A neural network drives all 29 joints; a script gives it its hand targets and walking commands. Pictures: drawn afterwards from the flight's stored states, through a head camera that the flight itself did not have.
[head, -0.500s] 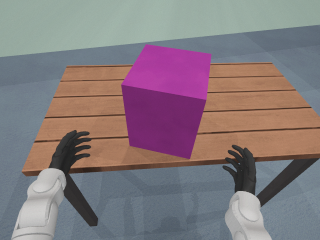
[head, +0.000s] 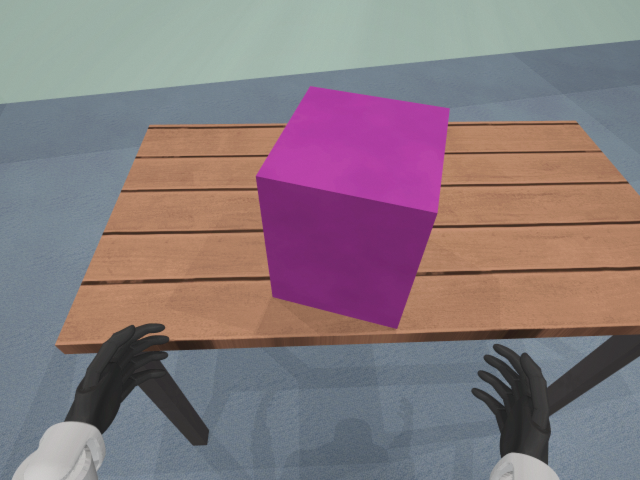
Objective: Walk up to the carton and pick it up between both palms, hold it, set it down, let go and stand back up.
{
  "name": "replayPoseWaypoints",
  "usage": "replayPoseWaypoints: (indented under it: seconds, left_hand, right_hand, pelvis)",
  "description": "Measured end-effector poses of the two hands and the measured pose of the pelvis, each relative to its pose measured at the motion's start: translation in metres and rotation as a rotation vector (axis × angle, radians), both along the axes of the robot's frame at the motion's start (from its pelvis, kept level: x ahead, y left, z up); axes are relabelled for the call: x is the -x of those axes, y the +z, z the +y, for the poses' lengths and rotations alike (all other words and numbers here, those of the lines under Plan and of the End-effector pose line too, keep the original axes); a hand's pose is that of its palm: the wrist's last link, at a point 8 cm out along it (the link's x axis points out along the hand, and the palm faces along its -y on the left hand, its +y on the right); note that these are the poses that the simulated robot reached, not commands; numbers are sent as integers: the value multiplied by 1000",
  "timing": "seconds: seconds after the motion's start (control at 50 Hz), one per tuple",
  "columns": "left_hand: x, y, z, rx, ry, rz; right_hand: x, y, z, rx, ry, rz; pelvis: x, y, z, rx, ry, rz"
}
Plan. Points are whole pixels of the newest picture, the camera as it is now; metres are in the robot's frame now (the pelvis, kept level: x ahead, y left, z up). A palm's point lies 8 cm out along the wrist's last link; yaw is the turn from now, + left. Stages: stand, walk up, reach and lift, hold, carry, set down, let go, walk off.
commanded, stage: set down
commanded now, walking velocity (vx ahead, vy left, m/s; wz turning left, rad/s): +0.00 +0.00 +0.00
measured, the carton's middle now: (354, 209) +0.47 -0.01 +0.06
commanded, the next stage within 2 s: let go in 1.58 s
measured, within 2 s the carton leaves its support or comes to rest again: neither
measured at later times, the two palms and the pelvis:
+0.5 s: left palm (108, 407) +0.18 +0.26 +0.04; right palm (507, 448) +0.17 -0.17 +0.02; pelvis +0.01 +0.00 +0.00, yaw +0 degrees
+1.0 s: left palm (124, 431) +0.17 +0.25 +0.00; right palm (515, 469) +0.16 -0.19 -0.03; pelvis +0.01 -0.01 +0.00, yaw +0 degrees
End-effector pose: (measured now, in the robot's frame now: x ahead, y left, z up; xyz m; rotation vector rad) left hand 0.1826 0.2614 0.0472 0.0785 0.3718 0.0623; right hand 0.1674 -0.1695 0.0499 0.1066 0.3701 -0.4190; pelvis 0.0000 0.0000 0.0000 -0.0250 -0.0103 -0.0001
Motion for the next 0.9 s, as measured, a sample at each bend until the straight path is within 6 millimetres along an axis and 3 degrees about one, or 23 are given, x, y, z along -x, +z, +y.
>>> replayPoseWaypoints:
  seconds: [0.38, 0.68, 0.9]
  left_hand:
    - [-1, -6, -3, -17, -13, 54]
    - [4, -21, -8, -44, -27, 130]
    - [13, -39, -13, -52, -12, 205]
  right_hand:
    - [-1, -26, 0, -5, 78, 61]
    - [7, -50, -1, -7, 159, 113]
    - [11, -67, -15, 3, 189, 147]
  pelvis:
    - [-7, 0, 1, 2, 0, 10]
    - [-9, 0, 1, 2, 1, 12]
    - [-8, 0, -3, 1, -1, 6]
